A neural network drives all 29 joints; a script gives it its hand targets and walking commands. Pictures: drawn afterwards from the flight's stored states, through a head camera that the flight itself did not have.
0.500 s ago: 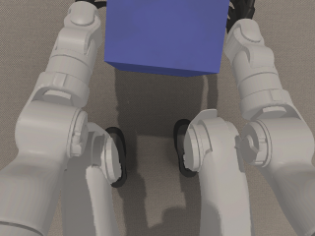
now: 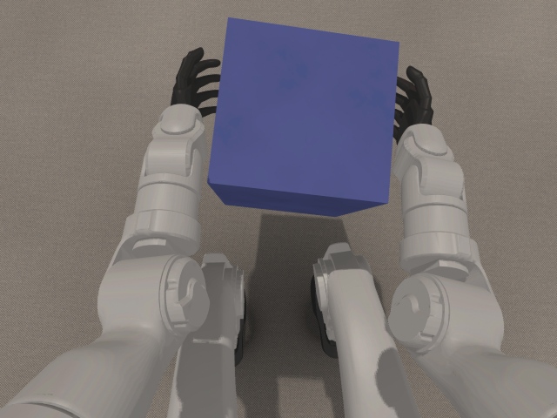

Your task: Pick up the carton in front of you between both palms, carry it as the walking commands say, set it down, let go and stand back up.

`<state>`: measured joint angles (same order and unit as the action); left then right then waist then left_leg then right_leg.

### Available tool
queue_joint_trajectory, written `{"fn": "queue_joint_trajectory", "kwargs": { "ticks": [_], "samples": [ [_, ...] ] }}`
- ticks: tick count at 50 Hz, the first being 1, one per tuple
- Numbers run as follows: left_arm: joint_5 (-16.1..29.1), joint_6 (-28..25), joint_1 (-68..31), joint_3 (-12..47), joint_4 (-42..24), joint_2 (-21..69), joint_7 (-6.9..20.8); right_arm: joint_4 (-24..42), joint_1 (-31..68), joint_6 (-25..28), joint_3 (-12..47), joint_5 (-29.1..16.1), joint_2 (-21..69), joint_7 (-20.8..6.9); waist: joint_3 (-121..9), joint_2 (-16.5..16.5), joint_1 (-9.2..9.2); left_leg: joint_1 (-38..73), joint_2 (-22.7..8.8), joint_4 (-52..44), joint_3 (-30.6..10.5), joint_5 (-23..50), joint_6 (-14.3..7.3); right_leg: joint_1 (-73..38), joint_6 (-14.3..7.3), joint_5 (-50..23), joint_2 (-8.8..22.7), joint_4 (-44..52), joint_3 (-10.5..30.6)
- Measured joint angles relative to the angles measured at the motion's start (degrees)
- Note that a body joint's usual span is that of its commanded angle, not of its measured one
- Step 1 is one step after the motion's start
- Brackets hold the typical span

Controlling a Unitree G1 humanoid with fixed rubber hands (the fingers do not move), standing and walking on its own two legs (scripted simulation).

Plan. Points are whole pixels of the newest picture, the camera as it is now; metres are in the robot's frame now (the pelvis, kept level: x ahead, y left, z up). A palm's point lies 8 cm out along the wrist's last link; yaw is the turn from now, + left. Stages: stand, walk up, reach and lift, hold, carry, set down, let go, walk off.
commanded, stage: reach and lift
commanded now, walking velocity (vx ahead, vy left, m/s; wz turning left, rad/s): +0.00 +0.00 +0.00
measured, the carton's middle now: (294, 140) +0.48 -0.04 -0.13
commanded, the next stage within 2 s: none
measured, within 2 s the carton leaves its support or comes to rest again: neither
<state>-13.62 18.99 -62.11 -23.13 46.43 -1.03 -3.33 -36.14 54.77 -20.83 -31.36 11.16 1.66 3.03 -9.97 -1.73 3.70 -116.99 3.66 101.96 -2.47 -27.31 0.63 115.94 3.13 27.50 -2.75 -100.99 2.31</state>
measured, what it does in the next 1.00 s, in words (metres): rises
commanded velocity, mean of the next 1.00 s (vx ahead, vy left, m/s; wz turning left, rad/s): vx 0.00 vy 0.00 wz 0.00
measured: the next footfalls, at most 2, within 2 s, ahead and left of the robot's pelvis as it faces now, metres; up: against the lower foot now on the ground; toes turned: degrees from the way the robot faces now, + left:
none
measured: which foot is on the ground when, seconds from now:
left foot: down 0.00-1.00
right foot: down 0.00-1.00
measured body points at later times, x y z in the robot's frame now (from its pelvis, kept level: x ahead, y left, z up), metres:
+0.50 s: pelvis +0.05 +0.00 +0.13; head +0.20 +0.01 +0.56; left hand +0.47 +0.13 +0.09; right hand +0.45 -0.17 +0.09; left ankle +0.12 +0.11 -0.45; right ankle +0.12 -0.13 -0.45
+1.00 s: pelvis +0.10 -0.01 +0.26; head +0.12 +0.00 +0.71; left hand +0.42 +0.14 +0.24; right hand +0.42 -0.16 +0.24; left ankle +0.11 +0.11 -0.45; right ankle +0.12 -0.13 -0.45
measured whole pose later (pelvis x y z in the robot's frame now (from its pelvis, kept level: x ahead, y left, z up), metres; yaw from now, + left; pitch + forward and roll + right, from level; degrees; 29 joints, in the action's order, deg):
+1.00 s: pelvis +0.10 -0.01 +0.26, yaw +1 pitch +10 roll +0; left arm -11.9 23.7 -17.9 -16.6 27.3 8.7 -2.6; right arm -27.1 18.2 -24.4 -18.2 12.1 8.2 1.1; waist -7.8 0.2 0.9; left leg -33.8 1.9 42.9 -3.3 -19.1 0.2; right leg 33.7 0.6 19.1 -1.4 -42.8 3.4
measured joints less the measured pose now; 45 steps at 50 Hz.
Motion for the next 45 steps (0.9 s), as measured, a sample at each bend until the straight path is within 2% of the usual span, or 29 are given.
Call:
{"fn": "queue_joint_trajectory", "kwargs": {
  "ticks": [10,33,45],
  "samples": [
    [2.2,2.04,10.21,2.12,-8.0,2.19,-0.03,3.83,-7.2,-1.21,3.68,-1.42,1.78,0.09,-2.61,0.89,-0.62,10.51,-0.23,-7.49,0.07,-0.81,0.16,-10.07,-0.64,0.83,0.23,6.99,0.34],
    [1.9,0.02,30.71,3.86,-11.82,7.47,-0.15,3.81,-24.85,0.88,8.43,-0.51,4.67,-1.13,-2.82,1.46,-1.53,48.68,-0.98,-34.0,-0.32,1.7,-0.45,-47.96,-1.72,-1.88,0.86,33.4,0.84],
    [1.79,2.17,40.87,5.72,-16.37,9.22,0.29,6.53,-33.55,-1.05,11.84,0.47,5.96,-1.74,0.54,1.82,-2.4,72.93,-1.53,-51.5,-0.64,5.92,-0.49,-72.02,-2.31,-6.08,1.22,50.67,1.08]
  ]
}}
